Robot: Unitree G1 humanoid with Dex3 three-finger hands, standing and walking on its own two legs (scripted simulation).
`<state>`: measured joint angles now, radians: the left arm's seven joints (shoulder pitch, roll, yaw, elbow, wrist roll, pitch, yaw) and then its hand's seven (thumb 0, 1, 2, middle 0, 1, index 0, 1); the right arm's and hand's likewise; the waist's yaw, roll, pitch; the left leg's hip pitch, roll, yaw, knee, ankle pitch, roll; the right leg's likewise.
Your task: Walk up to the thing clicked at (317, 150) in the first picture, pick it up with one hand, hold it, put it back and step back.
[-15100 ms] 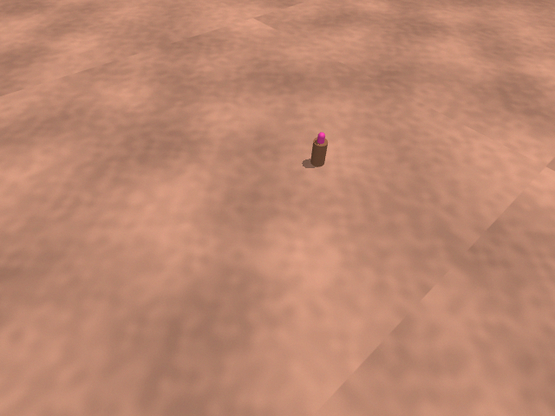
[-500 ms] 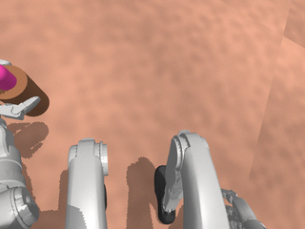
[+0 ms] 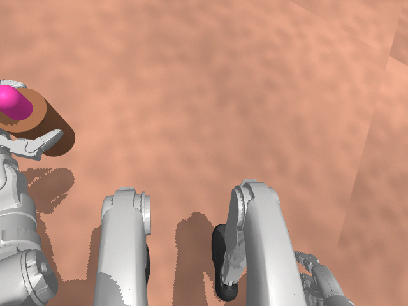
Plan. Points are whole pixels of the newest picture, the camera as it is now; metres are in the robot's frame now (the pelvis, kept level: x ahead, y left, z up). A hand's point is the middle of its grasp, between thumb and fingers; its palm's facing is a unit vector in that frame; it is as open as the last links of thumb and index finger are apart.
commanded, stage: lift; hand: left
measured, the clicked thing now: (33, 120) +0.44 +0.28 -0.05
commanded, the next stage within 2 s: none
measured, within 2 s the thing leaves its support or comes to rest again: neither
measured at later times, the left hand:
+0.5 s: hand (2, 111) +0.41 +0.28 +0.05, palm faces +0.35 -0.93 -0.05, open 10.9 cm
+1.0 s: hand out of the picture +0.40 +0.24 +0.23, palm faces +0.36 -0.93 -0.03, open 10.9 cm
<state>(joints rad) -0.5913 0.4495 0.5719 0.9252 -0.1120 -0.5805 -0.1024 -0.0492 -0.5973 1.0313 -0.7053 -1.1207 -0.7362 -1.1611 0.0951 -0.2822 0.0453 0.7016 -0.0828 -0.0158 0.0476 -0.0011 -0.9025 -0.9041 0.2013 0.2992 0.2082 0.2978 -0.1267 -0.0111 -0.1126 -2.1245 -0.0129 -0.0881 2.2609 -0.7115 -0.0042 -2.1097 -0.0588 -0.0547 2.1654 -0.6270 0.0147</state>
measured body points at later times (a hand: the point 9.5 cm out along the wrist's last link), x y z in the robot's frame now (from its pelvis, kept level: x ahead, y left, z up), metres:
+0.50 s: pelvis +0.00 +0.00 +0.07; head +0.19 +0.04 +0.47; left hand +0.39 +0.32 +0.05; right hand +0.14 -0.27 -0.06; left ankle +0.08 +0.12 -0.35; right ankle +0.11 -0.13 -0.35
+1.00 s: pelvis +0.04 +0.00 +0.22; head +0.17 +0.04 +0.66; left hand +0.38 +0.28 +0.24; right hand +0.20 -0.23 +0.11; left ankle +0.08 +0.12 -0.35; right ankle +0.11 -0.13 -0.35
